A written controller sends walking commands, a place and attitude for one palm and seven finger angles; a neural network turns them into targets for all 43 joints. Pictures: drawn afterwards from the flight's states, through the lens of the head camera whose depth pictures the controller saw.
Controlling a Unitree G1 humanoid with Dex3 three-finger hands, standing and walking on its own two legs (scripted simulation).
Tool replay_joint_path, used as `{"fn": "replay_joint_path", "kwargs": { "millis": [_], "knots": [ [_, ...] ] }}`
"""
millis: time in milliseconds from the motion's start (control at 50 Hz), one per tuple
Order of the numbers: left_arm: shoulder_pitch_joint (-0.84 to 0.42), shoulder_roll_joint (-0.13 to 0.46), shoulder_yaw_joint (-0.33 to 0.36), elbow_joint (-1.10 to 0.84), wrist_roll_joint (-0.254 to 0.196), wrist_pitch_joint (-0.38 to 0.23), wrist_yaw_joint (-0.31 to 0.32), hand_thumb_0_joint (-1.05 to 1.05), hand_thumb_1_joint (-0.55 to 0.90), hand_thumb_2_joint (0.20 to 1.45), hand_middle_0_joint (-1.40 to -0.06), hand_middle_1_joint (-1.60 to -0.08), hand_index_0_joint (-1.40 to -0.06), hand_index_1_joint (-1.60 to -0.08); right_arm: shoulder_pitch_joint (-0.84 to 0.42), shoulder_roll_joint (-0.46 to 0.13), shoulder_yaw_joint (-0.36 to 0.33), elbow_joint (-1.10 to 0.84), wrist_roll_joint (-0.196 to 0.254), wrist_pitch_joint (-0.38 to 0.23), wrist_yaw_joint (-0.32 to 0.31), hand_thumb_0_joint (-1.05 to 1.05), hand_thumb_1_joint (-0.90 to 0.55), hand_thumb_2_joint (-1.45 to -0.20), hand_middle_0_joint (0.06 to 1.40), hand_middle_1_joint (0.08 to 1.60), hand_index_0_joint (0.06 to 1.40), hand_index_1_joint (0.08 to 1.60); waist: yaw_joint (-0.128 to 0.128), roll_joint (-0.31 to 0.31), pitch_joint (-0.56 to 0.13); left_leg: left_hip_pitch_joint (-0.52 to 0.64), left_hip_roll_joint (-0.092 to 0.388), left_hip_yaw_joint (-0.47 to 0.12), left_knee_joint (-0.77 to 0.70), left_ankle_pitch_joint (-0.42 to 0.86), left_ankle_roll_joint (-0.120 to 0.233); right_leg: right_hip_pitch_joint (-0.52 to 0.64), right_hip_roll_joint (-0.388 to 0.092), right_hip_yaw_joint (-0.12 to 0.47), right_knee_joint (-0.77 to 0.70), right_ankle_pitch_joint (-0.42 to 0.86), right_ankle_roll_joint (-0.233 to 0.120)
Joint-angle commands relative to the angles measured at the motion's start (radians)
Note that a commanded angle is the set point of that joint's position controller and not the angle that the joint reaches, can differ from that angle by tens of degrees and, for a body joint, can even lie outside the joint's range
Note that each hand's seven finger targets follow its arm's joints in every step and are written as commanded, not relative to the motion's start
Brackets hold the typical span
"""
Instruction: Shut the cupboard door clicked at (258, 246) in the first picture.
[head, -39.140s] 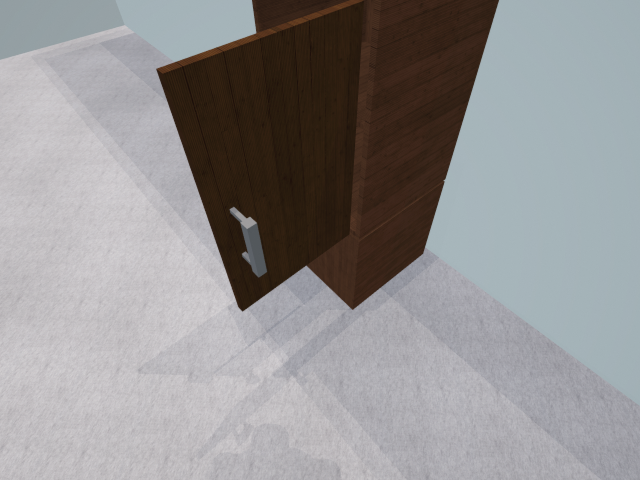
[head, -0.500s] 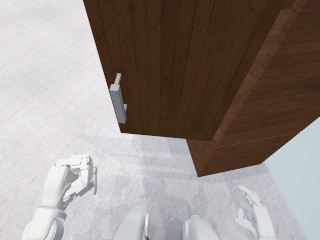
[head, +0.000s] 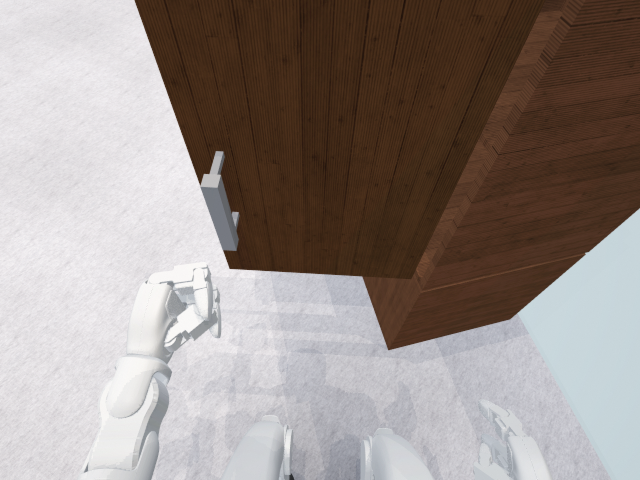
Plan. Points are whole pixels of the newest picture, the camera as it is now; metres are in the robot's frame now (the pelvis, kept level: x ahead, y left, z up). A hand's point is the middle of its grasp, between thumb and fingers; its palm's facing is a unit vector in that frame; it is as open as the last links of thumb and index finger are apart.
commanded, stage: bring the fist close to the handle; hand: left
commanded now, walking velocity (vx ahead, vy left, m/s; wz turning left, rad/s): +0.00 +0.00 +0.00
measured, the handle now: (224, 204) +0.47 +0.16 +0.02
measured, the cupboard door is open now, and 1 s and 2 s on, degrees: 73 73 57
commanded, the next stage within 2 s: push the door shut along its arc in 0.72 s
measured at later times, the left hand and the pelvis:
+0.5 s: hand (242, 263) +0.37 +0.12 +0.03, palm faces -0.04 -1.00 -0.02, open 3.1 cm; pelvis +0.00 +0.00 +0.00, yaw -1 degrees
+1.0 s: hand (240, 263) +0.37 +0.13 +0.03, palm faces -0.07 -1.00 -0.05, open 3.1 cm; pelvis -0.01 -0.01 +0.00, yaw +0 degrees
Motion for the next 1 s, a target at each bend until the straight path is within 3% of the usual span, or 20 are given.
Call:
{"fn": "replay_joint_path", "kwargs": {
  "millis": [0,40,120,220,240,300,360,440,480,500,540,620,680,740,800,840,860,880,900,980],
  "knots": [
    [-0.278,0.087,0.035,-0.125,0.004,-0.068,0.022,0.0,0.9,0.9,-1.3,-1.5,-1.3,-1.5,-0.016,-0.137,-0.055,-0.123,0.003,-0.028,-0.012,0.0,-0.9,-0.9,0.2,0.3,0.2,0.3,-0.026,-0.024,-0.273,0.214,0.001,-0.062,-0.191,0.196,-0.013,0.14,-0.002,0.078,-0.184,0.208,0.001],
    [-0.337,0.111,0.056,-0.104,0.009,-0.073,0.034,0.0,0.9,0.9,-1.3,-1.5,-1.3,-1.5,-0.006,-0.143,-0.056,-0.112,0.001,-0.023,-0.014,0.0,-0.9,-0.9,0.2,0.3,0.2,0.3,-0.025,-0.011,-0.284,0.232,0.003,-0.068,-0.192,0.197,-0.015,0.129,0.002,0.075,-0.181,0.204,-0.004],
    [-0.415,0.078,0.033,-0.063,0.017,-0.085,0.051,0.0,0.9,0.9,-1.3,-1.5,-1.3,-1.5,-0.004,-0.139,-0.056,-0.104,-0.001,-0.014,-0.008,0.0,-0.9,-0.9,0.2,0.3,0.2,0.3,-0.026,0.001,-0.341,0.27,0.003,-0.069,-0.194,0.238,-0.019,0.138,-0.002,0.07,-0.171,0.244,-0.002],
    [-0.526,0.076,0.037,0.072,0.034,-0.079,0.065,0.0,0.9,0.9,-1.3,-1.5,-1.3,-1.5,0.013,-0.143,-0.057,-0.08,-0.003,0.007,-0.003,0.0,-0.9,-0.9,0.2,0.3,0.2,0.3,-0.046,-0.033,-0.314,0.239,0.003,-0.064,-0.184,0.214,-0.017,0.122,-0.002,0.078,-0.18,0.234,0.003],
    [-0.546,0.099,0.057,0.086,0.037,-0.081,0.07,0.0,0.9,0.9,-1.3,-1.5,-1.3,-1.5,0.019,-0.148,-0.057,-0.076,-0.005,0.011,-0.005,0.0,-0.9,-0.9,0.2,0.3,0.2,0.3,-0.042,-0.025,-0.328,0.241,0.005,-0.068,-0.182,0.225,-0.017,0.122,0.001,0.077,-0.172,0.244,0.0],
    [-0.607,0.087,0.057,0.118,0.043,-0.097,0.083,0.0,0.9,0.9,-1.3,-1.5,-1.3,-1.5,0.025,-0.143,-0.058,-0.069,-0.007,0.019,0.001,0.0,-0.9,-0.9,0.2,0.3,0.2,0.3,-0.039,-0.001,-0.359,0.262,0.004,-0.064,-0.182,0.252,-0.022,0.127,-0.002,0.077,-0.165,0.272,-0.001],
    [-0.52,0.095,0.086,0.124,0.036,-0.106,0.083,0.0,0.9,0.9,-1.3,-1.5,-1.3,-1.5,0.034,-0.142,-0.062,-0.078,-0.009,0.031,0.011,0.0,-0.9,-0.9,0.2,0.3,0.2,0.3,-0.012,-0.007,-0.427,0.293,0.004,-0.056,-0.184,0.33,-0.025,0.179,-0.001,0.077,-0.154,0.353,0.0],
    [-0.472,0.11,0.097,0.136,0.036,-0.109,0.077,0.0,0.9,0.9,-1.3,-1.5,-1.3,-1.5,0.044,-0.141,-0.064,-0.086,-0.006,0.052,0.015,0.0,-0.9,-0.9,0.2,0.3,0.2,0.3,-0.012,-0.058,-0.378,0.239,0.003,-0.044,-0.192,0.319,-0.019,0.224,0.002,0.087,-0.167,0.373,0.004],
    [-0.526,0.076,0.059,0.142,0.041,-0.115,0.074,0.0,0.9,0.9,-1.3,-1.5,-1.3,-1.5,0.033,-0.134,-0.061,-0.085,-0.004,0.058,0.014,0.0,-0.9,-0.9,0.2,0.3,0.2,0.3,-0.034,-0.065,-0.323,0.204,0.0,-0.034,-0.195,0.254,-0.013,0.21,-0.004,0.097,-0.189,0.317,0.01],
    [-0.551,0.093,0.076,0.143,0.039,-0.123,0.077,0.0,0.9,0.9,-1.3,-1.5,-1.3,-1.5,0.035,-0.135,-0.063,-0.077,-0.003,0.057,0.01,0.0,-0.9,-0.9,0.2,0.3,0.2,0.3,-0.036,-0.069,-0.318,0.197,0.0,-0.033,-0.192,0.236,-0.012,0.207,-0.004,0.104,-0.196,0.297,0.011],
    [-0.563,0.119,0.094,0.117,0.038,-0.143,0.077,0.0,0.9,0.9,-1.3,-1.5,-1.3,-1.5,0.034,-0.142,-0.066,-0.078,-0.005,0.055,0.004,0.0,-0.9,-0.9,0.2,0.3,0.2,0.3,-0.033,-0.058,-0.339,0.211,0.001,-0.035,-0.187,0.232,-0.011,0.203,-0.003,0.106,-0.193,0.288,0.007],
    [-0.578,0.072,0.048,0.108,0.037,-0.169,0.069,0.0,0.9,0.9,-1.3,-1.5,-1.3,-1.5,0.032,-0.14,-0.069,-0.06,-0.006,0.046,0.005,0.0,-0.9,-0.9,0.2,0.3,0.2,0.3,-0.039,-0.003,-0.361,0.281,0.004,-0.048,-0.191,0.26,-0.019,0.152,-0.003,0.086,-0.18,0.298,0.004],
    [-0.596,0.057,0.03,0.133,0.041,-0.16,0.066,0.0,0.9,0.9,-1.3,-1.5,-1.3,-1.5,0.037,-0.144,-0.071,-0.05,-0.007,0.047,0.005,0.0,-0.9,-0.9,0.2,0.3,0.2,0.3,-0.05,-0.019,-0.358,0.292,0.006,-0.055,-0.189,0.256,-0.018,0.132,-0.002,0.08,-0.18,0.29,0.006],
    [-0.578,0.106,0.083,0.175,0.037,-0.146,0.068,0.0,0.9,0.9,-1.3,-1.5,-1.3,-1.5,0.036,-0.148,-0.068,-0.054,-0.005,0.053,0.002,0.0,-0.9,-0.9,0.2,0.3,0.2,0.3,-0.036,-0.046,-0.341,0.244,0.001,-0.048,-0.191,0.235,-0.015,0.164,-0.001,0.09,-0.187,0.28,0.005],
    [-0.574,0.11,0.095,0.17,0.035,-0.149,0.069,0.0,0.9,0.9,-1.3,-1.5,-1.3,-1.5,0.026,-0.138,-0.065,-0.064,-0.004,0.057,0.002,0.0,-0.9,-0.9,0.2,0.3,0.2,0.3,-0.022,-0.035,-0.359,0.232,-0.002,-0.037,-0.189,0.243,-0.015,0.197,-0.004,0.101,-0.188,0.296,0.007],
    [-0.593,0.143,0.107,0.158,0.041,-0.156,0.06,0.0,0.9,0.9,-1.3,-1.5,-1.3,-1.5,0.029,-0.142,-0.064,-0.065,-0.005,0.059,-0.002,0.0,-0.9,-0.9,0.2,0.3,0.2,0.3,-0.028,-0.042,-0.374,0.228,-0.001,-0.036,-0.179,0.256,-0.012,0.208,-0.003,0.108,-0.179,0.32,0.007],
    [-0.64,0.122,0.077,0.16,0.046,-0.16,0.053,0.0,0.9,0.9,-1.3,-1.5,-1.3,-1.5,0.026,-0.138,-0.061,-0.06,-0.005,0.059,-0.002,0.0,-0.9,-0.9,0.2,0.3,0.2,0.3,-0.041,-0.008,-0.363,0.234,-0.002,-0.037,-0.18,0.254,-0.013,0.19,-0.006,0.107,-0.179,0.32,0.008],
    [-0.669,0.107,0.059,0.175,0.048,-0.161,0.044,0.0,0.9,0.9,-1.3,-1.5,-1.3,-1.5,0.031,-0.137,-0.062,-0.052,-0.005,0.058,-0.002,0.0,-0.9,-0.9,0.2,0.3,0.2,0.3,-0.053,-0.022,-0.35,0.238,0.0,-0.041,-0.175,0.244,-0.012,0.171,-0.005,0.103,-0.181,0.307,0.009],
    [-0.686,0.128,0.075,0.201,0.049,-0.16,0.039,0.0,0.9,0.9,-1.3,-1.5,-1.3,-1.5,0.031,-0.142,-0.062,-0.048,-0.003,0.058,-0.004,0.0,-0.9,-0.9,0.2,0.3,0.2,0.3,-0.054,-0.03,-0.333,0.226,0.001,-0.043,-0.176,0.218,-0.013,0.157,-0.005,0.105,-0.188,0.273,0.009],
    [-0.807,0.116,0.056,0.258,0.039,-0.157,0.006,0.0,0.9,0.9,-1.3,-1.5,-1.3,-1.5,0.039,-0.148,-0.062,-0.031,0.0,0.05,-0.011,0.0,-0.9,-0.9,0.2,0.3,0.2,0.3,-0.082,-0.006,-0.345,0.243,0.002,-0.053,-0.167,0.206,-0.012,0.115,-0.004,0.102,-0.187,0.252,0.007]
  ]
}}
